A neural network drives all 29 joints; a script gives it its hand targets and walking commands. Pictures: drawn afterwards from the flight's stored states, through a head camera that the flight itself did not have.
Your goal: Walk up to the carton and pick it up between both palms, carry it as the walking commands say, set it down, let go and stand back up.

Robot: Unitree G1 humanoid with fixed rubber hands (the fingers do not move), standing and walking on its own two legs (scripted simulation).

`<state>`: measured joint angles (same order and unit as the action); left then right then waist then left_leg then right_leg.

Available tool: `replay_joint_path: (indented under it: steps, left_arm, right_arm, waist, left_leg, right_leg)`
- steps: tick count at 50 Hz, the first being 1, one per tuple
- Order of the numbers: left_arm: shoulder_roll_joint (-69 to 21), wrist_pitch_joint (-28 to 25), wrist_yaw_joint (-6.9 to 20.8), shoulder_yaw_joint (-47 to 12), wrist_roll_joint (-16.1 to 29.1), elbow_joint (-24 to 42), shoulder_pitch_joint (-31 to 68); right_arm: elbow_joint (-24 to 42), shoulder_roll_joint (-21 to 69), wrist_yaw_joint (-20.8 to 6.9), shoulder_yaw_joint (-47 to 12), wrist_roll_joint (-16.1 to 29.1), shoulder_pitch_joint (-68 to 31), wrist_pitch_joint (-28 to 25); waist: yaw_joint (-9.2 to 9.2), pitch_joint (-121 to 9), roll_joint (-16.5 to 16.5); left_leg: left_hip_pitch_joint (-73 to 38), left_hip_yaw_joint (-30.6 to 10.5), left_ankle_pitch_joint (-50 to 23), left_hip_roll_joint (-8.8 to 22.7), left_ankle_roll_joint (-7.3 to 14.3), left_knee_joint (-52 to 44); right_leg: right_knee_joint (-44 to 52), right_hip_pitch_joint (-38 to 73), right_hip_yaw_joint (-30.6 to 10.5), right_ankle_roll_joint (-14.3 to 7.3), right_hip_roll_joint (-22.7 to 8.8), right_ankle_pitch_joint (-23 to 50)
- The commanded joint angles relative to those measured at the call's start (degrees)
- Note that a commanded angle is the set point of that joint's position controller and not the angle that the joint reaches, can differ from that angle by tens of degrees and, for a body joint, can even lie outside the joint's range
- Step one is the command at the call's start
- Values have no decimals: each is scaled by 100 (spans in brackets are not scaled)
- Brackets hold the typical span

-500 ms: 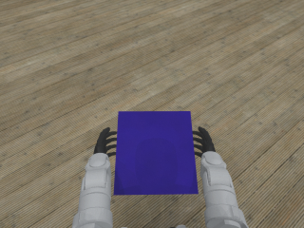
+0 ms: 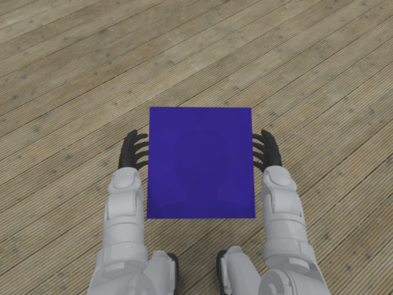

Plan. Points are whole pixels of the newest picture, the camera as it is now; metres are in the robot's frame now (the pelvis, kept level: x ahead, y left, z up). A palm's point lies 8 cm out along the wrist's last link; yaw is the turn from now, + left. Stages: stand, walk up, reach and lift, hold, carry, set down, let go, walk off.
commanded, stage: set down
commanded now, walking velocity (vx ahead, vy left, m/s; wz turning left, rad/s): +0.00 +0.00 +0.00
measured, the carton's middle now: (198, 165) +0.42 -0.01 -0.14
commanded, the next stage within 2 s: none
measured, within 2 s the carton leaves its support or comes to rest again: neither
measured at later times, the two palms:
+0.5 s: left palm (139, 167) +0.42 +0.13 -0.14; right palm (257, 167) +0.41 -0.16 -0.14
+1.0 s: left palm (145, 169) +0.44 +0.13 -0.22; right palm (248, 169) +0.43 -0.16 -0.23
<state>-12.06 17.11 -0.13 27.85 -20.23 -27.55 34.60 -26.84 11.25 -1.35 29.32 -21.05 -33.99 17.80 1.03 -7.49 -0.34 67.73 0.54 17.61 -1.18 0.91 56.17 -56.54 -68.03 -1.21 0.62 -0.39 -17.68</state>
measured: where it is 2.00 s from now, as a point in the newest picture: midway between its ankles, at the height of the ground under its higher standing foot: (198, 289)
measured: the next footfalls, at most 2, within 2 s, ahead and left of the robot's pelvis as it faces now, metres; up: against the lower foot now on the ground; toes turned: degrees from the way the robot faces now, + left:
none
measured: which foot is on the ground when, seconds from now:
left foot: down 0.00-1.00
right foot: down 0.00-1.00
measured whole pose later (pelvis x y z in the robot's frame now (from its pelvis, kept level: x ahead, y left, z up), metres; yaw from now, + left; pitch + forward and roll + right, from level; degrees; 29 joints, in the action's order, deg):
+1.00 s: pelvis -0.03 +0.00 -0.16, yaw +0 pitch +45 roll -1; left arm -4.5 17.6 -4.8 26.8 -15.9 -37.2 52.7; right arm -34.2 5.0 4.0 28.8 -15.9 -50.3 18.8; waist 1.0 -14.3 -0.9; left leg 111.0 -0.7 27.3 -1.6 0.2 93.0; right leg -92.6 -110.4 -0.2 0.8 0.0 -27.5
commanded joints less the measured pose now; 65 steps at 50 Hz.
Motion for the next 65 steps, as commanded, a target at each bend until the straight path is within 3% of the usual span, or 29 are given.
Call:
replay_joint_path:
  steps: [1,26,47,65]
  left_arm:
    - [-5013,21,1595,-3189,731,-894,2735]
    - [-4783,28,1448,-3303,1033,-1101,3575]
    - [-4584,47,1116,-3037,1182,-1555,4750]
    - [-4290,-56,1013,-2818,1232,-1766,5590]
  right_arm:
    - [-783,4986,-1553,-3249,754,-2890,-31]
    - [-780,4926,-1226,-3442,1113,-3766,17]
    - [-1109,4442,-1063,-3139,1316,-4973,-17]
    - [-1273,4159,-989,-2962,1387,-5764,-88]
  waist:
    - [22,-3881,28]
    - [-26,-5186,32]
    - [62,-5607,-140]
    - [89,-5706,-156]
  left_leg:
    - [-1742,-256,-613,-656,-61,-322]
    - [405,-88,-522,-819,-119,1530]
    - [1322,-8,-61,-885,-217,2670]
    - [2062,131,73,-904,-219,3569]
  right_leg:
    - [221,1649,-32,-96,749,659]
    - [-1514,76,75,81,870,762]
    - [-2794,-1423,352,88,959,165]
    - [-3619,-2228,479,92,939,-6]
